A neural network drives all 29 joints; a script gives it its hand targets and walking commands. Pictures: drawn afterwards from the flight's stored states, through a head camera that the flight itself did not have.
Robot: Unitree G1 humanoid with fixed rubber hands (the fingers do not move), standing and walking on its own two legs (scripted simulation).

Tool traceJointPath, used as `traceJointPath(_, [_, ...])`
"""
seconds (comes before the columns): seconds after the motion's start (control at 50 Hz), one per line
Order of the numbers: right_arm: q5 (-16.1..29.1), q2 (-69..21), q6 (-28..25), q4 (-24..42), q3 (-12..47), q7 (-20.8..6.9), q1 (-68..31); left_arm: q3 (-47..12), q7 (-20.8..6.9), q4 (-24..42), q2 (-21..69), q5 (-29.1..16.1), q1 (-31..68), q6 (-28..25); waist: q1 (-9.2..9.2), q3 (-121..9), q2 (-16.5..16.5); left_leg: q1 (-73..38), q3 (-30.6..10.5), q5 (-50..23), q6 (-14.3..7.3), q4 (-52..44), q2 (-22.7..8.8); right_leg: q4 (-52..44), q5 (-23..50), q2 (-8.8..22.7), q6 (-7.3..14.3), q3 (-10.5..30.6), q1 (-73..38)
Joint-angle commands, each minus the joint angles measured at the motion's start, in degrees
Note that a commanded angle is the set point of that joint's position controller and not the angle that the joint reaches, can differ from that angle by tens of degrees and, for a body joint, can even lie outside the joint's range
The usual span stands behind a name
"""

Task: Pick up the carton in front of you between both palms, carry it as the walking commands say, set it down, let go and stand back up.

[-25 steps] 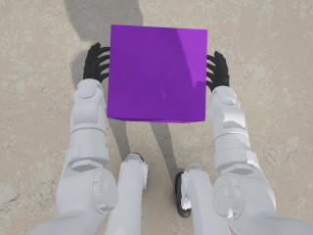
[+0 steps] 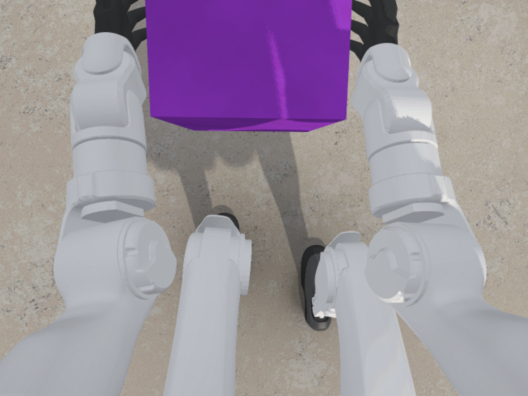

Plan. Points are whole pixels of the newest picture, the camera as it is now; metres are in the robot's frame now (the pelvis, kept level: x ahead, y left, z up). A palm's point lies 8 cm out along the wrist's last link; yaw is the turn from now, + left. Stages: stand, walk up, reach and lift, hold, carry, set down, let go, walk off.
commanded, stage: set down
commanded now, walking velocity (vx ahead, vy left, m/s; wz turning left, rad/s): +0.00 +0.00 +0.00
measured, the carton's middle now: (250, 53) +0.54 +0.12 -0.20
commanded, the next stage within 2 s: none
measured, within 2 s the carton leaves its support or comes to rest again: rests again in 0.82 s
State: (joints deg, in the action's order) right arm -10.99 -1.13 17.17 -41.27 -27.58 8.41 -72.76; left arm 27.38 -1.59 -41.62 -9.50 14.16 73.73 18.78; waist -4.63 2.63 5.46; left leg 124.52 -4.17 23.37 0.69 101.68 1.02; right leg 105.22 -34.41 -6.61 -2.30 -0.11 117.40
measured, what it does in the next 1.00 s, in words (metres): lowers itself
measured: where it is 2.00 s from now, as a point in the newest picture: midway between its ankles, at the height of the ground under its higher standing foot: (268, 286)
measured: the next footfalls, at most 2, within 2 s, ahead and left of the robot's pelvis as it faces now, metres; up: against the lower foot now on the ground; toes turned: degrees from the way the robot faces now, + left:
none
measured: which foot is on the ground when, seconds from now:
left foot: down 0.00-1.00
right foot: down 0.00-1.00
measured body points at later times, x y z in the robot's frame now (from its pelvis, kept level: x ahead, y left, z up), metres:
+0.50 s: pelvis +0.00 +0.00 -0.08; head +0.37 +0.07 +0.16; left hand +0.54 +0.28 -0.24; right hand +0.58 -0.03 -0.25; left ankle +0.13 +0.12 -0.44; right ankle +0.08 -0.12 -0.44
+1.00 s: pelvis -0.01 +0.00 -0.09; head +0.37 +0.05 +0.13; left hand +0.53 +0.27 -0.27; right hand +0.57 -0.04 -0.27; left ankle +0.13 +0.12 -0.44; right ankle +0.08 -0.12 -0.44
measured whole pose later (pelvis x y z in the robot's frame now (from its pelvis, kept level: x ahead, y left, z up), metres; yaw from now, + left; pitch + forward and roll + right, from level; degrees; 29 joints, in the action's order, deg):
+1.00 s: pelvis -0.01 +0.00 -0.09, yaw -1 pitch +34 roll -1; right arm 2.0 11.8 13.9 -59.4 -10.5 9.6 -91.5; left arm 22.9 -4.1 -55.8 -20.8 4.7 87.7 14.2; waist -7.7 28.0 4.8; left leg 128.1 -2.1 27.6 0.2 121.8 -2.5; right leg 126.4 -38.0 -11.2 -3.6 1.3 122.6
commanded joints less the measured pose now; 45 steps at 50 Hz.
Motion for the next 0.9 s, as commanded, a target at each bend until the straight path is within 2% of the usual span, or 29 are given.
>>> traceJointPath(0.0, [9.03,-42.43,-2.19,-0.30,24.86,-12.39,-41.22,-24.97,-12.61,-3.08,43.51,-7.46,30.08,-0.90,-4.69,-61.78,-7.19,-53.45,6.21,-14.48,1.14,-3.34,4.56,-6.01,7.15,-5.95,0.18,-4.79,-10.68])
traceJointPath(0.06, [11.38,-44.47,-3.12,-1.20,29.81,-11.74,-41.83,-25.64,-13.18,-3.77,46.75,-9.63,30.98,-1.43,-4.37,-62.96,-4.00,-45.97,7.59,-21.31,0.70,1.45,4.06,-4.70,14.70,-5.85,0.19,-3.26,-17.52])
traceJointPath(0.08, [11.92,-42.21,-2.97,-0.60,30.26,-11.86,-41.79,-26.00,-12.50,-3.38,40.20,-8.86,33.41,-1.73,-6.94,-62.51,-4.57,-52.74,6.20,-20.98,0.44,1.91,3.92,-2.12,11.53,-5.70,-0.92,-4.21,-13.47])
traceJointPath(0.1, [12.54,-39.01,-3.34,0.16,29.57,-11.49,-46.17,-26.52,-12.34,-4.18,44.86,-9.90,33.48,-1.19,-4.52,-64.87,-6.66,-50.83,7.03,-19.98,1.69,1.94,3.81,-3.22,11.02,-5.76,0.03,-4.63,-18.28])
traceJointPath(0.12, [14.36,-42.99,-3.64,1.83,32.90,-11.34,-44.54,-27.46,-12.23,0.37,44.84,-12.77,35.88,-2.30,-6.12,-66.66,-2.10,-50.67,7.63,-21.07,0.68,2.88,4.39,-1.61,12.90,-6.19,-0.36,-5.05,-17.94])
traceJointPath(0.14, [15.29,-40.68,-3.40,2.41,33.99,-11.53,-48.75,-27.59,-12.54,-1.41,40.71,-11.62,40.02,-1.88,-7.56,-65.82,-3.40,-52.36,7.33,-21.10,0.09,4.58,3.85,-1.59,11.86,-5.21,-0.78,-3.26,-16.47])
traceJointPath(0.18, [17.61,-39.61,-3.85,1.30,33.30,-10.50,-49.03,-28.29,-12.63,-2.57,40.11,-11.70,39.40,-1.59,-7.08,-66.44,-7.49,-56.32,7.76,-19.71,1.18,6.06,3.17,0.92,7.65,-5.99,-0.39,-5.12,-13.62])
traceJointPath(0.2, [16.52,-38.76,-4.97,4.14,32.46,-10.31,-53.53,-29.10,-12.31,-1.77,43.84,-14.84,39.04,-1.64,-4.02,-69.05,-6.01,-61.23,5.02,-20.72,0.36,5.56,4.22,2.30,8.41,-6.32,-0.92,-8.04,-11.27])
traceJointPath(0.24, [17.88,-39.69,-3.63,0.47,34.12,-11.04,-50.23,-28.23,-12.11,-1.76,40.29,-12.29,39.98,-2.08,-9.84,-63.06,-5.80,-57.16,8.04,-21.55,0.10,6.47,3.94,0.99,6.38,-6.18,-0.24,-5.30,-8.37])
traceJointPath(0.26, [15.83,-35.49,-4.30,-0.50,33.77,-10.62,-52.23,-28.99,-12.34,-5.69,42.07,-14.25,38.53,-1.78,-2.70,-61.86,-4.36,-56.70,4.54,-23.86,0.67,8.18,3.02,3.53,9.59,-5.05,-0.26,-6.32,-11.07])
traceJointPath(0.28, [17.24,-39.21,-4.22,-0.98,33.46,-11.09,-48.23,-28.00,-12.78,-0.86,41.18,-14.79,41.48,-2.35,-5.37,-63.03,-3.61,-59.20,5.47,-24.03,-0.36,9.16,3.24,3.51,8.10,-6.22,0.16,-6.38,-7.60])
traceJointPath(0.32, [16.79,-36.13,-4.70,-2.89,31.73,-11.43,-51.15,-27.01,-12.67,-9.06,44.18,-12.88,38.56,-1.51,-7.28,-58.24,-9.45,-54.48,6.40,-22.62,0.65,9.58,2.76,4.84,9.21,-5.47,1.41,-4.34,-9.53])
traceJointPath(0.34, [19.06,-40.68,-4.78,-0.77,34.83,-11.70,-49.45,-29.48,-12.17,-1.35,36.78,-15.61,41.40,-3.20,-8.11,-63.86,-2.08,-57.67,5.23,-27.03,-0.58,10.45,2.65,7.31,13.66,-5.30,-0.22,-5.51,-11.61])
traceJointPath(0.36, [19.63,-36.88,-5.85,0.18,35.14,-11.68,-52.61,-28.37,-12.82,-6.50,40.15,-14.68,40.30,-2.74,-7.37,-59.34,-5.89,-52.01,6.82,-27.91,0.45,10.42,2.62,6.23,14.88,-5.89,0.86,-5.38,-13.82])
traceJointPath(0.4, [17.45,-39.64,-5.87,0.89,32.73,-11.56,-54.70,-27.29,-12.68,-8.77,41.01,-15.26,38.07,-2.84,-7.38,-57.18,0.17,-52.15,3.86,-26.41,-0.82,10.35,3.34,7.63,10.05,-5.72,-0.09,-6.26,-9.17])
traceJointPath(0.42, [19.17,-36.58,-5.68,-0.43,34.34,-11.56,-53.46,-29.75,-13.04,-3.21,42.34,-16.21,40.84,-3.00,-6.17,-58.00,-3.81,-55.63,3.60,-31.84,-0.41,13.61,2.48,6.11,11.35,-4.78,0.48,-4.55,-6.23])
traceJointPath(0.46, [19.38,-39.74,-6.03,0.12,34.54,-11.16,-52.07,-27.88,-13.84,-5.84,41.44,-15.56,41.06,-2.82,-6.32,-59.55,-0.96,-54.02,4.56,-28.10,-1.14,13.30,2.96,6.76,9.67,-6.11,0.21,-5.65,-8.58])
traceJointPath(0.48, [20.36,-36.80,-5.53,-2.18,35.00,-10.74,-54.17,-25.24,-13.99,-5.96,37.22,-14.93,41.00,-2.76,-10.38,-54.77,-2.03,-47.60,6.42,-24.36,0.13,11.78,2.48,6.67,10.36,-5.33,0.85,-4.04,-12.44])
traceJointPath(0.52, [19.82,-38.70,-5.64,1.95,35.89,-10.97,-55.75,-25.39,-14.37,-4.87,40.67,-16.24,40.00,-2.87,-8.22,-59.46,2.53,-47.75,6.21,-24.58,-1.20,13.80,3.17,7.95,12.84,-5.46,-0.58,-5.27,-14.93])
traceJointPath(0.58, [19.68,-39.30,-5.39,-3.81,33.75,-11.83,-51.89,-24.06,-14.82,-12.06,37.38,-12.63,36.78,-2.34,-9.98,-48.88,1.01,-42.51,6.18,-18.95,-1.48,13.09,2.34,7.42,9.50,-5.18,0.05,-4.00,-9.75])
traceJointPath(0.62, [17.86,-37.16,-5.64,-7.39,29.17,-11.88,-49.58,-24.57,-14.50,-13.70,39.35,-13.55,37.86,-2.58,-7.34,-46.48,-2.17,-43.25,5.95,-15.65,-0.97,11.46,2.65,7.44,6.60,-5.93,0.90,-5.37,-6.30])
traceJointPath(0.68, [17.29,-36.27,-6.00,-5.12,30.90,-11.45,-51.41,-21.41,-15.43,-8.28,36.85,-14.75,43.02,-3.94,-7.31,-48.17,0.92,-40.13,6.45,-19.69,-1.73,14.12,2.44,7.52,10.47,-5.92,1.12,-3.94,-9.81])
traceJointPath(0.7, [19.12,-36.00,-6.13,-1.12,32.37,-11.65,-54.61,-23.04,-15.23,-9.43,34.28,-13.10,42.08,-3.25,-10.32,-45.76,-0.15,-40.39,6.29,-20.10,-1.99,13.32,1.84,8.25,10.76,-5.22,0.87,-2.79,-9.43])
traceJointPath(0.74, [20.08,-36.82,-6.69,-1.52,33.16,-11.01,-54.32,-22.82,-14.60,-9.19,34.31,-14.76,43.45,-4.34,-10.79,-49.45,2.31,-44.51,6.28,-20.73,-2.84,13.67,2.60,8.71,10.07,-5.19,0.29,-3.97,-10.72])
traceJointPath(0.78, [18.80,-36.82,-6.10,-6.95,33.49,-10.96,-51.94,-23.28,-14.77,-10.64,36.13,-13.45,38.55,-4.14,-11.18,-44.50,3.09,-39.36,6.17,-18.28,-2.76,14.90,2.00,8.47,9.37,-5.02,-0.02,-3.13,-9.65])
traceJointPath(0.8, [17.35,-32.61,-6.46,-4.71,32.27,-11.10,-51.88,-21.68,-15.18,-10.73,33.71,-14.69,39.63,-4.42,-8.58,-44.86,3.76,-37.16,6.43,-16.27,-1.69,14.48,1.78,8.80,10.01,-4.80,-0.12,-3.91,-12.80])
traceJointPath(0.82, [18.47,-34.16,-5.87,-8.57,30.75,-11.40,-51.80,-21.43,-14.90,-13.23,31.29,-12.49,41.85,-4.18,-12.28,-41.53,0.68,-38.49,6.64,-14.92,-2.01,12.78,1.50,7.17,7.55,-5.48,1.15,-2.19,-10.98])
traceJointPath(0.86, [16.96,-33.04,-6.64,-7.13,30.90,-10.63,-52.49,-23.16,-14.42,-10.21,30.83,-15.29,43.69,-5.48,-7.72,-40.95,3.39,-33.19,6.01,-11.93,-2.05,14.52,1.65,10.07,8.65,-4.48,0.79,-3.01,-12.88])
traceJointPath(0.88, [18.51,-32.93,-6.86,-6.14,31.38,-11.21,-53.20,-22.13,-14.52,-10.95,31.79,-14.11,40.52,-5.31,-10.96,-41.40,5.61,-36.25,6.10,-13.30,-3.33,13.98,2.17,9.47,7.01,-4.53,0.07,-4.69,-11.32])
